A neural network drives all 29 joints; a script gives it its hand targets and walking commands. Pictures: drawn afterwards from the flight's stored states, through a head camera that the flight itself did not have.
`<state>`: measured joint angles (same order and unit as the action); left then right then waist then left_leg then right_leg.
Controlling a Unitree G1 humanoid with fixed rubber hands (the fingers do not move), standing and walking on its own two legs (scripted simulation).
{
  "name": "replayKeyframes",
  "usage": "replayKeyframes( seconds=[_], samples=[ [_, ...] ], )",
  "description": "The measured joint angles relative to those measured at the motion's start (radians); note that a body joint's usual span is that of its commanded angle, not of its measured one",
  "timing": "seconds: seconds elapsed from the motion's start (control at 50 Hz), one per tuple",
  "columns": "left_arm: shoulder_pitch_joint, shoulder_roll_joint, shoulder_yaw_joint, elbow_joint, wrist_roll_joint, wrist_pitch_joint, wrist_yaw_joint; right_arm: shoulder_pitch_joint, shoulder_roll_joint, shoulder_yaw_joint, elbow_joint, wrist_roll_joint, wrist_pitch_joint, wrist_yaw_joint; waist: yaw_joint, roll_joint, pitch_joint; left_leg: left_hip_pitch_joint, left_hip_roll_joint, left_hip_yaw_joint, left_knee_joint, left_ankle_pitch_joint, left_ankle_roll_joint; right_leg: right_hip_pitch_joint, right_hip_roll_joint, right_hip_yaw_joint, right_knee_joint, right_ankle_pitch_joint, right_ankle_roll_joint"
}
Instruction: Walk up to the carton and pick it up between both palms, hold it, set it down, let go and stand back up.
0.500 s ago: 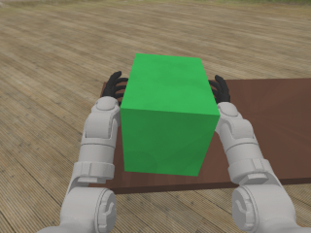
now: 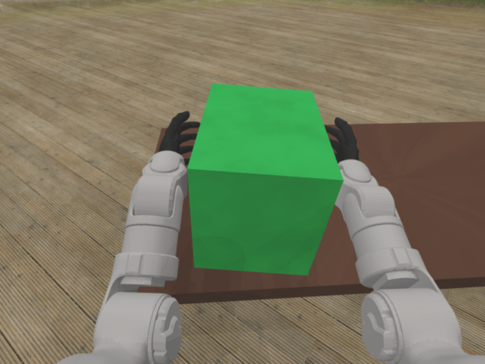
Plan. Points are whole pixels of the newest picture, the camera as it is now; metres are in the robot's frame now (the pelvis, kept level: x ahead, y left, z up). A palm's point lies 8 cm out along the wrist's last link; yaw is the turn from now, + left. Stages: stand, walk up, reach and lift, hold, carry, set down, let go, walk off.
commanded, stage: hold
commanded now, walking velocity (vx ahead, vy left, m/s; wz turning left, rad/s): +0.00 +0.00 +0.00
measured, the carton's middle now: (257, 173) +0.40 +0.00 +0.15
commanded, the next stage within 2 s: set down in 0.20 s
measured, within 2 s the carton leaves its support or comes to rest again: neither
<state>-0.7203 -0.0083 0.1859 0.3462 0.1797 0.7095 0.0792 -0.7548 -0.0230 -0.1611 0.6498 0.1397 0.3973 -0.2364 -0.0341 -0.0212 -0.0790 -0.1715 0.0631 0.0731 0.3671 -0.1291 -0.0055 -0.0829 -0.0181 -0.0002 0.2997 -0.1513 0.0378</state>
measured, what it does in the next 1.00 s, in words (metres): stands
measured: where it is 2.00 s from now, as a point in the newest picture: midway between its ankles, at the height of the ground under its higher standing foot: outside the picture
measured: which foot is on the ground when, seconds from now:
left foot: down 0.00-1.00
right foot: down 0.00-1.00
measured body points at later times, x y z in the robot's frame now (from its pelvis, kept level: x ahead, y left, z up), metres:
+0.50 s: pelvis +0.00 +0.00 +0.00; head -0.05 +0.02 +0.45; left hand +0.40 +0.14 +0.19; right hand +0.40 -0.15 +0.19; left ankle +0.05 +0.12 -0.75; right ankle +0.01 -0.14 -0.75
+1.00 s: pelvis +0.04 +0.00 +0.00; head +0.03 +0.03 +0.45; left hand +0.44 +0.12 +0.15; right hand +0.42 -0.16 +0.13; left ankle +0.05 +0.12 -0.75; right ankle +0.01 -0.14 -0.75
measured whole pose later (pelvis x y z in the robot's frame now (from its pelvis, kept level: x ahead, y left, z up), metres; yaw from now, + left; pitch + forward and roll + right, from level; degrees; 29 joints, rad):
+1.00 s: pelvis +0.04 +0.00 +0.00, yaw +0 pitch -1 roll -1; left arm -0.67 -0.06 0.27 0.44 0.24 0.40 -0.02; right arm -0.62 0.03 -0.17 0.69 0.14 0.06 -0.26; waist -0.05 -0.05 -0.01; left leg -0.15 0.06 0.07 0.36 -0.17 -0.01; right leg -0.06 -0.02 0.00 0.27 -0.19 0.03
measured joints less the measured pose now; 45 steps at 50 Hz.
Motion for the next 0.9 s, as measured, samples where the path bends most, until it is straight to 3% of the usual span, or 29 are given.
replayKeyframes(
  seconds=[0.32,0.5,0.58,0.72,0.9],
  samples=[
    [0.0,0.003,0.001,-0.006,0.0,-0.035,0.0,-0.01,0.0,0.0,-0.001,0.0,-0.031,0.0,-0.008,0.0,0.0,0.0,0.0,0.0,0.0,0.0,0.0,0.0,0.0,0.0,0.0,0.0,0.0],
    [0.0,-0.012,0.086,0.085,0.057,-0.169,-0.067,-0.04,0.013,-0.002,0.133,0.0,-0.17,0.0,-0.02,-0.02,0.005,0.011,-0.001,0.0,-0.016,0.002,0.0,0.003,0.0,0.0,0.0,-0.006,0.0],
    [0.0,-0.013,0.091,0.12,0.06,-0.214,-0.075,-0.013,0.024,-0.004,0.166,-0.001,-0.242,-0.004,-0.017,-0.036,0.028,0.016,-0.001,0.0,-0.026,0.004,-0.004,0.004,0.0,-0.001,0.0,-0.011,-0.002],
    [0.0,-0.028,0.091,0.123,0.06,-0.267,-0.081,0.044,0.033,-0.004,0.145,0.0,-0.329,-0.01,-0.017,-0.039,0.066,0.017,-0.001,0.0,-0.027,-0.007,-0.007,0.009,0.0,-0.001,-0.011,-0.017,-0.003],
    [0.021,-0.049,0.088,0.113,0.06,-0.309,-0.092,0.109,0.038,-0.004,0.059,0.0,-0.337,-0.017,-0.017,-0.036,0.067,0.018,-0.001,0.0,-0.02,-0.032,-0.008,0.021,0.0,-0.002,-0.027,-0.029,-0.003]
  ],
)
